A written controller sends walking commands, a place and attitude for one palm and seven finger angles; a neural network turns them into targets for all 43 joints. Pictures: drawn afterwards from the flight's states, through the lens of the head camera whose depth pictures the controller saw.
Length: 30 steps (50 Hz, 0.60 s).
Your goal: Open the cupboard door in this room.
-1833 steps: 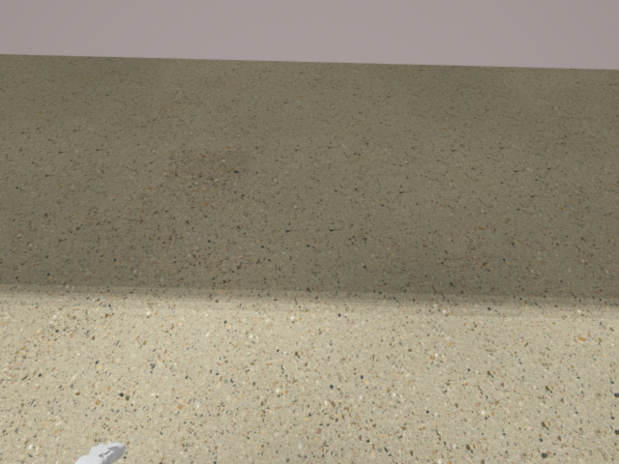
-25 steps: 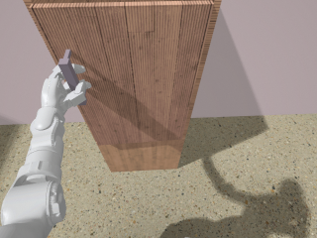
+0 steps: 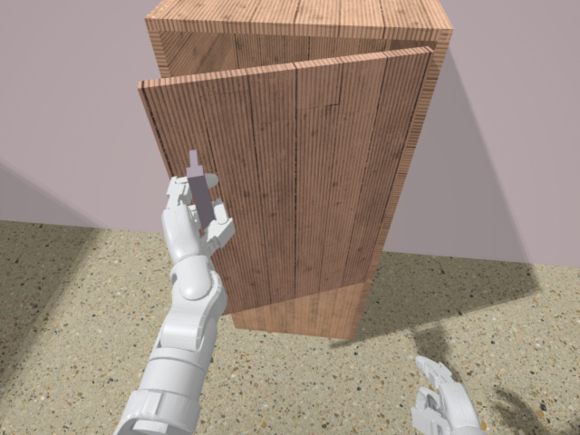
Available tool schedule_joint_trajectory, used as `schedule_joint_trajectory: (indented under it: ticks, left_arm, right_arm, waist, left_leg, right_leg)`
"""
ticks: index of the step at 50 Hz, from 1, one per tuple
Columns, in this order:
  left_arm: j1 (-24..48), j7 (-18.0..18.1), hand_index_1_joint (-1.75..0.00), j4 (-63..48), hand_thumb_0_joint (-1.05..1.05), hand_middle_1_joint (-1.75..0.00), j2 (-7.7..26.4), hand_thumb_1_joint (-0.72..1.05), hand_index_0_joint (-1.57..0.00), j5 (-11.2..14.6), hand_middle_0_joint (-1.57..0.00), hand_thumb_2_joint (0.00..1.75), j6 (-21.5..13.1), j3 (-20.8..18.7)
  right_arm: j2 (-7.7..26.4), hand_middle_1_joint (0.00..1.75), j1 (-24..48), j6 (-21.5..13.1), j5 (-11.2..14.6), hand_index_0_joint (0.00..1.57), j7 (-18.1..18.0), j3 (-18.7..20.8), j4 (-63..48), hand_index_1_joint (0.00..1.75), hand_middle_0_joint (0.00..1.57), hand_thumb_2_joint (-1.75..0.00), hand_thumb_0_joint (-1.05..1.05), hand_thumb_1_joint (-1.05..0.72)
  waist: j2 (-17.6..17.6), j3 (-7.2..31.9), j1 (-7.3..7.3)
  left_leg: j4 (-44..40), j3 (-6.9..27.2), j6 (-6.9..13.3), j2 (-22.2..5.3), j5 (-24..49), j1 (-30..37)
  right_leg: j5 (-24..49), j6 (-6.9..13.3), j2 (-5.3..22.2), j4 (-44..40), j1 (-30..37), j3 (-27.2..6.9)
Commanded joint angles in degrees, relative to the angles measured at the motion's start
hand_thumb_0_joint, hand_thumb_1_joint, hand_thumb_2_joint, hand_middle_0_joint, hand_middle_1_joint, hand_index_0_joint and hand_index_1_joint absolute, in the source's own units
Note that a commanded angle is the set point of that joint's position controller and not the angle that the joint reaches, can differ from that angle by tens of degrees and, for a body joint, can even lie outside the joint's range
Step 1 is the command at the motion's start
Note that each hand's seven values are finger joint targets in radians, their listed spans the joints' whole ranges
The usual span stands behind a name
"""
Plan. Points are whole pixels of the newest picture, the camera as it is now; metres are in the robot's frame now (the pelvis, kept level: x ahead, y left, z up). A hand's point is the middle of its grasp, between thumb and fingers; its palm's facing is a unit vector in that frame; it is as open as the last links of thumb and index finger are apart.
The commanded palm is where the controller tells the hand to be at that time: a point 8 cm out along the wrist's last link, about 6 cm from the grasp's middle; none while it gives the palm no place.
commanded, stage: pull the door open along its arc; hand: left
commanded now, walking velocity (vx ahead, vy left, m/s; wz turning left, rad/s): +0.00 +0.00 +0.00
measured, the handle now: (204, 199) +0.42 +0.16 +0.10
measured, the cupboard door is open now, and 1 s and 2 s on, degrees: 20 40 44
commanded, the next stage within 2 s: open thumb and fingers to let go in 0.68 s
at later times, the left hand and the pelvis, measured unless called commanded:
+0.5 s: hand (247, 265) +0.30 +0.08 +0.11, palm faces +0.33 -0.94 +0.05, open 6.0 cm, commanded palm +0.23 +0.10 +0.10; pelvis +0.02 -0.01 +0.01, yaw -1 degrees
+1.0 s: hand (260, 281) +0.28 +0.06 +0.11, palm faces +0.36 -0.93 +0.00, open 6.9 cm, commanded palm +0.23 +0.08 +0.10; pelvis +0.01 -0.03 +0.00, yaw +2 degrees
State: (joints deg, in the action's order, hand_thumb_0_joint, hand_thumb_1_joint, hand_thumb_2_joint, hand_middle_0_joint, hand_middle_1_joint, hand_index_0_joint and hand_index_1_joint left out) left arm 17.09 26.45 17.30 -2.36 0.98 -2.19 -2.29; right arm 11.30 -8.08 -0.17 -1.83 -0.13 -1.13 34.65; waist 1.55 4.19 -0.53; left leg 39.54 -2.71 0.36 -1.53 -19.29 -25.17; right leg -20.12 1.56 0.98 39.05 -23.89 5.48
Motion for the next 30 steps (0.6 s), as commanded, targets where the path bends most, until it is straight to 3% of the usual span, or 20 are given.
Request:
schedule_joint_trajectory:
  ticks: [1,2,5,6,8,10,12,14,17,21,22,25,27,28,30]
  left_arm:
    - [23.08,1.57,-1.35,-13.36,0.0,-1.35,2.99,0.9,-0.4,-3.16,-0.4,0.9,-4.16,3.59]
    - [22.65,0.94,-1.35,-11.51,0.0,-1.35,3.21,0.9,-0.4,-2.58,-0.4,0.9,-4.27,3.28]
    - [24.41,-0.67,-1.35,-12.29,0.0,-1.35,3.61,0.9,-0.4,-1.3,-0.4,0.9,-5.77,2.89]
    - [22.75,-1.04,-1.35,-11.97,0.0,-1.35,3.81,0.9,-0.4,-1.04,-0.4,0.9,-6.09,2.38]
    - [18.22,-1.97,-1.35,-10.89,0.0,-1.35,3.64,0.9,-0.4,-0.36,-0.4,0.9,-6.4,2.17]
    - [15.62,-2.61,-1.35,-13.21,0.0,-1.35,3.29,0.9,-0.4,0.34,-0.4,0.9,-6.95,2.36]
    - [10.44,-3.03,-1.35,-14.04,0.0,-1.35,3.31,0.9,-0.4,0.92,-0.4,0.9,-6.86,2.23]
    - [6.08,-3.26,-1.35,-18.08,0.0,-1.35,2.13,0.9,-0.4,1.28,-0.4,0.9,-6.68,3.39]
    - [-3.02,-3.16,-1.35,-24.23,0.0,-1.35,0.7,0.9,-0.4,1.39,-0.4,0.9,-6.14,5.29]
    - [-15.32,-1.81,-1.35,-36.27,0.0,-1.35,-3.19,0.9,-0.4,-0.27,-0.4,0.9,-4.59,11.29]
    - [-19.19,-1.18,-1.35,-37.75,0.0,-1.35,-3.51,0.9,-0.4,-1.05,-0.4,0.9,-4.11,12.45]
    - [-25.11,0.75,-1.35,-44.84,0.0,-1.35,-6.71,0.9,-0.4,-3.94,-0.4,0.9,-2.76,18.53]
    - [-31.66,2.45,-1.35,-46.34,0.0,-1.35,-6.37,0.9,-0.4,-6.15,-0.4,0.9,-1.59,19.65]
    - [-33.85,2.43,-1.35,-48.06,0.0,-1.35,-8.14,0.9,-0.4,-6.14,-0.4,0.9,-0.98,21.54]
    - [-36.47,2.2,-1.35,-50.3,0.0,-1.35,-11.09,0.9,-0.4,-4.31,-0.4,0.9,0.2,24.2]
  right_arm:
    - [6.33,0.3,-0.14,-0.62,-0.42,0.2,-1.17,2.59,-5.97,0.3,0.2,-0.9,0.0,-0.9]
    - [6.42,0.3,-0.1,-0.4,-0.35,0.2,-1.52,2.55,-5.85,0.3,0.2,-0.9,0.0,-0.9]
    - [6.04,0.3,0.4,-0.31,-0.18,0.2,-2.06,2.31,-5.63,0.3,0.2,-0.9,0.0,-0.9]
    - [5.9,0.3,0.49,-0.35,-0.14,0.2,-2.1,2.31,-5.77,0.3,0.2,-0.9,0.0,-0.9]
    - [6.0,0.3,0.56,-0.34,0.05,0.2,-2.04,2.27,-6.14,0.3,0.2,-0.9,0.0,-0.9]
    - [5.97,0.3,0.63,-0.51,0.22,0.2,-1.82,2.28,-6.68,0.3,0.2,-0.9,0.0,-0.9]
    - [6.12,0.3,0.88,-0.62,0.4,0.2,-1.69,2.38,-7.26,0.3,0.2,-0.9,0.0,-0.9]
    - [5.91,0.3,1.49,-0.68,0.55,0.2,-1.43,2.4,-8.0,0.3,0.2,-0.9,0.0,-0.9]
    - [5.85,0.3,2.31,-0.93,0.54,0.2,-1.04,2.61,-9.33,0.3,0.2,-0.9,0.0,-0.9]
    - [4.98,0.3,3.25,-1.2,0.49,0.2,-0.1,2.75,-11.17,0.3,0.2,-0.9,0.0,-0.9]
    - [4.95,0.3,3.58,-1.27,0.28,0.2,0.06,2.86,-11.62,0.3,0.2,-0.9,0.0,-0.9]
    - [4.23,0.3,3.89,-1.41,-0.08,0.2,1.15,2.83,-12.62,0.3,0.2,-0.9,0.0,-0.9]
    - [4.2,0.3,4.15,-1.17,-0.51,0.2,1.62,2.85,-13.03,0.3,0.2,-0.9,0.0,-0.9]
    - [3.74,0.3,4.98,-0.94,-0.28,0.2,2.05,2.49,-13.38,0.3,0.2,-0.9,0.0,-0.9]
    - [3.3,0.3,6.62,-0.78,0.27,0.2,2.81,1.96,-13.63,0.3,0.2,-0.9,0.0,-0.9]
  waist:
    - [-3.19,15.2,2.76]
    - [-5.65,14.35,2.96]
    - [-2.66,15.0,2.42]
    - [-2.05,15.26,1.84]
    - [-4.05,14.48,1.18]
    - [-2.95,14.55,0.49]
    - [-6.35,14.38,-0.44]
    - [-4.16,13.68,-1.06]
    - [-6.5,12.95,-1.73]
    - [-5.12,11.21,-1.66]
    - [-6.01,10.22,-1.72]
    - [-4.2,8.91,-0.97]
    - [-5.27,7.89,-1.36]
    - [-3.41,7.76,-1.42]
    - [-3.12,6.59,-1.29]
  left_leg:
    - [-4.4,2.04,0.37,1.23,13.14,9.48]
    - [-4.41,2.21,0.57,1.17,12.29,8.94]
    - [-4.65,1.87,0.5,1.45,13.61,9.81]
    - [-4.66,1.7,0.55,1.56,13.92,9.8]
    - [-5.24,1.59,0.66,1.53,13.62,9.15]
    - [-5.7,1.28,0.67,1.65,14.27,9.54]
    - [-6.21,1.25,0.76,1.49,14.65,9.07]
    - [-6.72,0.85,0.73,1.52,15.29,9.78]
    - [-7.26,0.68,0.88,1.35,16.09,10.4]
    - [-7.3,0.54,0.86,1.09,17.74,12.26]
    - [-6.99,0.88,0.9,0.9,17.97,12.35]
    - [-5.54,1.22,0.99,0.9,18.62,12.88]
    - [-4.24,1.59,1.0,0.93,18.75,12.34]
    - [-4.01,1.38,0.97,0.99,18.31,12.43]
    - [-3.25,1.72,0.82,0.99,17.34,12.67]
  right_leg:
    - [15.78,-0.38,-0.84,-6.58,5.23,-2.98]
    - [15.49,-0.58,-0.83,-7.37,5.56,-3.18]
    - [17.7,-0.36,-0.59,-7.32,6.92,-3.53]
    - [18.33,-0.35,-0.54,-7.42,7.46,-3.7]
    - [18.29,-0.46,-0.49,-7.96,8.51,-3.63]
    - [19.1,-0.34,-0.45,-8.21,9.64,-3.7]
    - [20.16,-0.57,-0.34,-8.8,11.58,-3.84]
    - [20.8,-0.42,-0.28,-8.88,12.19,-3.77]
    - [21.99,-0.68,-0.1,-9.63,14.12,-3.8]
    - [23.12,-0.5,-0.21,-9.28,13.95,-3.2]
    - [23.01,-0.47,-0.09,-9.4,14.04,-2.97]
    - [23.49,-0.2,-0.13,-8.35,12.19,-2.72]
    - [23.9,0.05,-0.06,-8.14,12.17,-2.87]
    - [23.43,0.19,-0.01,-8.13,11.56,-2.83]
    - [22.11,0.36,-0.22,-8.28,10.74,-2.23]
